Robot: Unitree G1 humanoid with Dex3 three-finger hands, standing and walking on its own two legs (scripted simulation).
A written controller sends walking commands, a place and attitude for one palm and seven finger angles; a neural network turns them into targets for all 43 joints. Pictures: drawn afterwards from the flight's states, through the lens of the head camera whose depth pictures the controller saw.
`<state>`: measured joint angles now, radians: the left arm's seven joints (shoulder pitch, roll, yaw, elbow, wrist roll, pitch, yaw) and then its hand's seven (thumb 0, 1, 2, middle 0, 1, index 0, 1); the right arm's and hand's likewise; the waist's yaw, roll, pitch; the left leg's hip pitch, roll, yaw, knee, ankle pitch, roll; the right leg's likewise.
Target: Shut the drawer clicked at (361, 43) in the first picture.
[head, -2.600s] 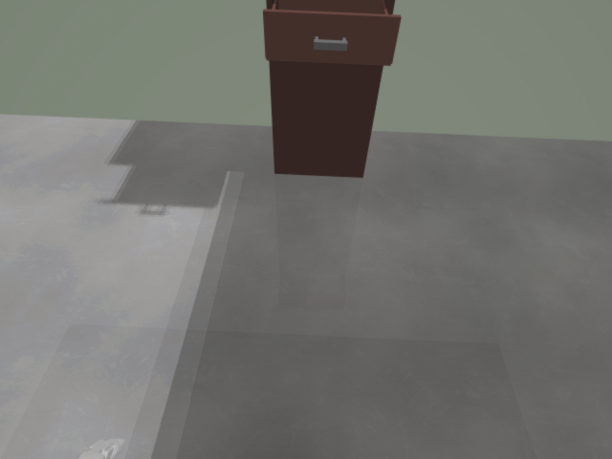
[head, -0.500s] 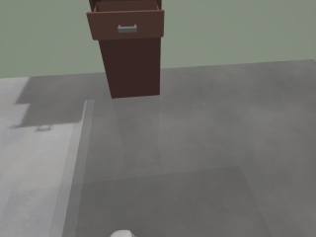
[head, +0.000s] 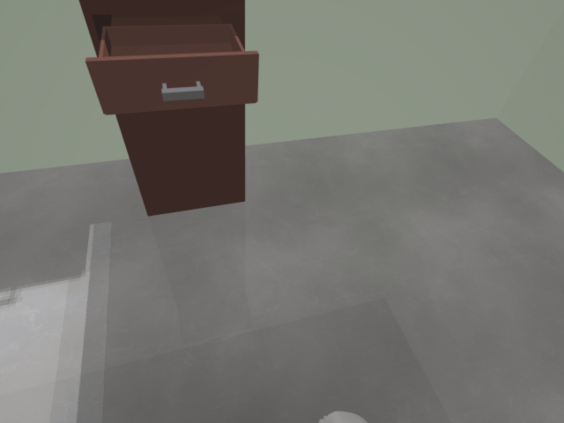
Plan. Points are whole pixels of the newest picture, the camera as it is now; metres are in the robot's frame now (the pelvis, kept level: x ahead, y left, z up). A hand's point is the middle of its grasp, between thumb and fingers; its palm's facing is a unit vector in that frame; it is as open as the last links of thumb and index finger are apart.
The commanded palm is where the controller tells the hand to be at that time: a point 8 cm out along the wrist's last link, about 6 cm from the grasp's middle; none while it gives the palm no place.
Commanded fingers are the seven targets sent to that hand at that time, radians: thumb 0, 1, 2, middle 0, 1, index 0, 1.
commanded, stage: walk to a spot facing it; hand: left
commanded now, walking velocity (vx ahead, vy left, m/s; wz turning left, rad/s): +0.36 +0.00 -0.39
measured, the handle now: (182, 89) +0.85 +0.32 +0.02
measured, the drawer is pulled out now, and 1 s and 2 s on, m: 0.29 0.29 0.29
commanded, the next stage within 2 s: turn to face it in 0.58 s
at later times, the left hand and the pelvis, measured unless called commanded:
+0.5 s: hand (247, 318) +0.34 +0.08 -0.17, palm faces -0.18 -0.97 -0.18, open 7.4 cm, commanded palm none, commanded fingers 0.00 0.90 0.90 -0.20 -0.30 -0.20 -0.30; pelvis +0.21 -0.07 -0.02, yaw -10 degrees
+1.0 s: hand (228, 313) +0.36 +0.12 -0.20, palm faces -0.01 -0.99 -0.14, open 7.4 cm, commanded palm none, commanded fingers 0.00 0.90 0.90 -0.20 -0.30 -0.20 -0.30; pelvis +0.36 -0.04 -0.01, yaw -5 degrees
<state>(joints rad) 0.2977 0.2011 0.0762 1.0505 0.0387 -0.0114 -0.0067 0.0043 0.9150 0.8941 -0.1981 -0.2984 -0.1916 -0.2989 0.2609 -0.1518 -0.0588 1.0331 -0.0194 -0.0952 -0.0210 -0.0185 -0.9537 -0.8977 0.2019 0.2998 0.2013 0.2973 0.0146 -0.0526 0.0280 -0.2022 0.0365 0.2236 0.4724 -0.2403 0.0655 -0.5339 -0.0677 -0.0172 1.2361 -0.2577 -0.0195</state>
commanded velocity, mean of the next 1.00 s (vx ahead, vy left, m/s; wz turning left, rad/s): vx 0.21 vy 0.00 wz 0.05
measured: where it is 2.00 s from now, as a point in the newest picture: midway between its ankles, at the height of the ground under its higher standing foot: (294, 396)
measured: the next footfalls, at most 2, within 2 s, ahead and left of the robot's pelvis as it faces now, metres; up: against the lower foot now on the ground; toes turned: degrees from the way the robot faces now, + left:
right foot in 0.38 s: +0.30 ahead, -0.16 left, +0.00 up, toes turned -18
left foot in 0.88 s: +0.48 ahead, +0.03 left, +0.00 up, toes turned +1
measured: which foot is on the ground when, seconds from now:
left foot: down 0.00-0.40, up 0.42-0.86, down 0.88-1.00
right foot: up 0.00-0.36, down 0.38-0.90, up 0.92-1.00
